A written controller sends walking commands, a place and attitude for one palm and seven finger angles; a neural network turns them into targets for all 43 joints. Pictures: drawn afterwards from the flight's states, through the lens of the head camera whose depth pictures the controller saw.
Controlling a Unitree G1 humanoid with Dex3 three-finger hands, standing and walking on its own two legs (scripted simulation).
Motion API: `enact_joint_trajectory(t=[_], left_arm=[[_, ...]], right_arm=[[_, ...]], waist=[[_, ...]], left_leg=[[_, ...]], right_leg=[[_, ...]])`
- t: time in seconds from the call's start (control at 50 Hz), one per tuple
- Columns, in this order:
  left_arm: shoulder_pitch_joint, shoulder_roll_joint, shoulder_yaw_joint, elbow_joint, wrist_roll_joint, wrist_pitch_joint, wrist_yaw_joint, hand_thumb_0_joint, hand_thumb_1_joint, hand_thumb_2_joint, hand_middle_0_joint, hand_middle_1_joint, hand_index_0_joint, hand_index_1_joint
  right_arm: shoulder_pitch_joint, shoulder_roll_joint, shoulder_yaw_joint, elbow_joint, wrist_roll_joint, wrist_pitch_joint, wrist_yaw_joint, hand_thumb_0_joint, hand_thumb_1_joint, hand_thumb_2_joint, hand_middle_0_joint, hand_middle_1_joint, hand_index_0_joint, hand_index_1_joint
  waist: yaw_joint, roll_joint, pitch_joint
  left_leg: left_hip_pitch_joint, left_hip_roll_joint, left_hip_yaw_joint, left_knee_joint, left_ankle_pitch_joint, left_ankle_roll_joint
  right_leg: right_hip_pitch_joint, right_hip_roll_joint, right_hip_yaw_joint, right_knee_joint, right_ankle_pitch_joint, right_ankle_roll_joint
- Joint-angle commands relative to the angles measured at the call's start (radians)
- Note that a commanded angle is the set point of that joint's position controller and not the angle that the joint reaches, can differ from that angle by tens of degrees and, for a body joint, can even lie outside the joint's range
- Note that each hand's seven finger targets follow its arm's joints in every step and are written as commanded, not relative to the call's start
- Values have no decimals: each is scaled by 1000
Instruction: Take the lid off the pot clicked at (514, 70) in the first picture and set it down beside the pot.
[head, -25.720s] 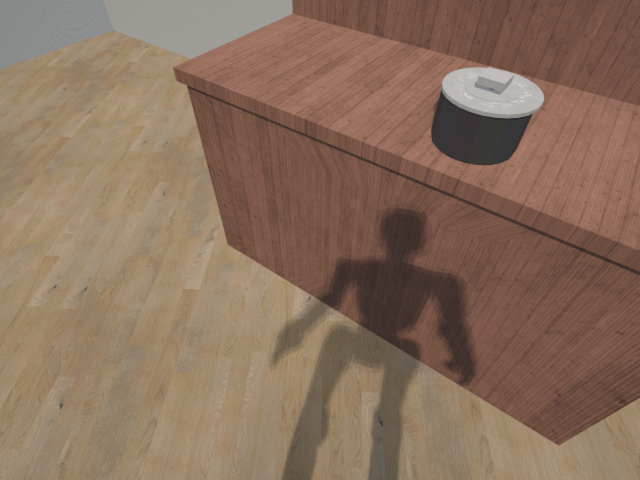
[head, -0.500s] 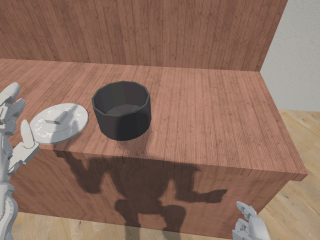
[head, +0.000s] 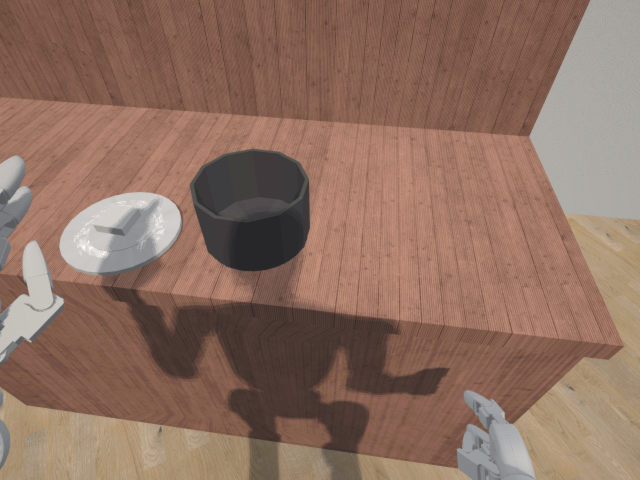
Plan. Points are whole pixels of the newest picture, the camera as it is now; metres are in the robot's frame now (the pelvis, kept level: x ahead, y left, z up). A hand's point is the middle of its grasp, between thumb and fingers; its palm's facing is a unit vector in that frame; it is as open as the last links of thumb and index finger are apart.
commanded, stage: step back with the hand held close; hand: left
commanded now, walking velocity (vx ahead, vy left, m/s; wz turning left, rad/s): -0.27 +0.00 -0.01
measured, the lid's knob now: (117, 219) +0.47 +0.40 +0.03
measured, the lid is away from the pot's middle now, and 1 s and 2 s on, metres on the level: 0.23 0.23 0.23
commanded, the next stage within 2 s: stop stepping back and stand still in 1.38 s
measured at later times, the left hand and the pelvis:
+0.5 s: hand (14, 375) +0.14 +0.25 +0.20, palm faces +0.39 -0.80 -0.45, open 7.4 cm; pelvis -0.06 +0.02 -0.02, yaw +0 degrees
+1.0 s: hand out of the picture +0.08 +0.25 +0.20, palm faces +0.29 -0.84 -0.46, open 7.4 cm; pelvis -0.12 +0.03 -0.02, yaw -1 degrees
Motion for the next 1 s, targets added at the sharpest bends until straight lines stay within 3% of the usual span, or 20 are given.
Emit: enact_joint_trajectory(t=[0.0,0.16,0.26,0.3,0.34,0.38,0.42,0.44,0.46,0.5,0.56,0.62,0.64,0.66,0.7,0.74,0.78,0.82,0.86,0.98], left_arm=[[29,142,76,-189,3,-77,4,0,900,900,-200,-300,-200,-300],[159,225,172,-378,-9,-95,22,0,900,900,-200,-300,-200,-300],[167,224,190,-404,-15,-102,36,0,900,900,-200,-300,-200,-300],[158,204,187,-376,-12,-105,39,0,900,900,-200,-300,-200,-300],[126,199,187,-349,-7,-105,44,0,900,900,-200,-300,-200,-300],[109,189,175,-313,-6,-102,44,0,900,900,-200,-300,-200,-300],[77,195,164,-289,0,-108,48,0,900,900,-200,-300,-200,-300],[70,198,162,-269,3,-110,52,0,900,900,-200,-300,-200,-300],[68,210,163,-284,8,-111,57,0,900,900,-200,-300,-200,-300],[58,189,137,-276,12,-113,63,0,900,900,-200,-300,-200,-300],[66,201,147,-323,10,-126,72,0,900,900,-200,-300,-200,-300],[76,181,167,-358,25,-144,75,0,900,900,-200,-300,-200,-300],[67,186,173,-364,31,-144,73,0,900,900,-200,-300,-200,-300],[73,201,180,-378,26,-147,72,0,900,900,-200,-300,-200,-300],[97,189,174,-363,24,-145,66,0,900,900,-200,-300,-200,-300],[109,187,163,-343,23,-148,56,0,900,900,-200,-300,-200,-300],[74,203,153,-335,15,-161,48,0,900,900,-200,-300,-200,-300],[83,209,150,-338,10,-170,50,0,900,900,-200,-300,-200,-300],[138,229,169,-338,2,-169,50,0,900,900,-200,-300,-200,-300],[120,223,170,-360,-2,-179,60,0,900,900,-200,-300,-200,-300]], right_arm=[[-81,-135,-69,-188,6,-21,-1,0,-900,-900,200,300,200,300],[-60,-133,-84,-249,21,6,-10,0,-900,-900,200,300,200,300],[-40,-136,-89,-250,17,-24,-12,0,-900,-900,200,300,200,300],[-25,-137,-89,-243,15,-43,-12,0,-900,-900,200,300,200,300],[-18,-140,-88,-238,17,-58,-13,0,-900,-900,200,300,200,300],[-7,-137,-88,-234,22,-60,-13,0,-900,-900,200,300,200,300],[2,-133,-91,-230,21,-63,-16,0,-900,-900,200,300,200,300],[8,-127,-93,-216,19,-62,-17,0,-900,-900,200,300,200,300],[15,-126,-95,-205,13,-59,-16,0,-900,-900,200,300,200,300],[7,-115,-90,-195,11,-54,-15,0,-900,-900,200,300,200,300],[-20,-130,-87,-215,14,-54,-25,0,-900,-900,200,300,200,300],[-39,-151,-82,-243,18,-78,-34,0,-900,-900,200,300,200,300],[-28,-139,-83,-246,17,-85,-33,0,-900,-900,200,300,200,300],[-21,-132,-87,-241,15,-91,-32,0,-900,-900,200,300,200,300],[-19,-132,-89,-226,6,-110,-24,0,-900,-900,200,300,200,300],[-17,-136,-88,-205,2,-116,-16,0,-900,-900,200,300,200,300],[-23,-135,-87,-188,-3,-110,-16,0,-900,-900,200,300,200,300],[-15,-132,-103,-175,7,-98,-19,0,-900,-900,200,300,200,300],[-27,-127,-104,-181,4,-80,-20,0,-900,-900,200,300,200,300],[-50,-131,-102,-203,-1,-70,-26,0,-900,-900,200,300,200,300]], waist=[[-35,-31,-114],[-31,44,-233],[-32,153,-184],[-36,167,-147],[-39,132,-112],[-50,11,-101],[-63,-105,-59],[-67,-156,-49],[-71,-154,-69],[-81,-156,-85],[-76,-37,-82],[-60,245,-77],[-59,254,-72],[-59,212,-89],[-52,143,-91],[-51,85,-104],[-66,24,-103],[-64,-47,-231],[-60,-31,-267],[-71,51,-128]], left_leg=[[2,21,-28,10,231,47],[-29,87,-79,-1,480,55],[-141,146,-130,-68,335,72],[-222,167,-142,-92,190,81],[-305,157,-135,-73,34,80],[-343,97,-105,-9,-146,58],[-304,33,-83,94,-277,39],[-254,11,-70,172,-268,30],[-199,-4,-59,239,-228,22],[-155,-4,-60,261,-158,24],[-206,51,-133,62,-207,46],[-526,211,-297,-259,-537,110],[-567,227,-299,-273,-511,120],[-487,220,-290,-237,-383,117],[-403,198,-246,-143,-199,109],[-325,149,-199,-47,-81,81],[-275,91,-140,20,-47,49],[-116,78,-93,107,202,25],[-65,79,-88,103,201,23],[-232,97,-145,-17,-198,34]], right_leg=[[-58,-122,92,-10,345,-21],[-37,-82,37,148,361,6],[-92,-48,16,257,39,9],[-96,-43,10,290,-71,7],[-71,-50,18,265,-27,3],[-82,-86,63,196,42,-14],[-228,-147,157,52,-94,-41],[-310,-186,210,-17,-179,-59],[-358,-223,245,-49,-198,-83],[-382,-245,218,-36,-126,-89],[-337,-145,113,63,-164,-47],[-60,15,-1,400,-163,8],[-29,27,3,472,-148,14],[-85,25,16,463,-157,13],[-110,12,24,342,-160,5],[-112,-2,28,164,-9,-3],[-167,-70,97,88,108,-32],[-171,-102,117,102,288,-36],[-199,-104,110,102,233,-36],[-254,-49,86,88,-96,-37]])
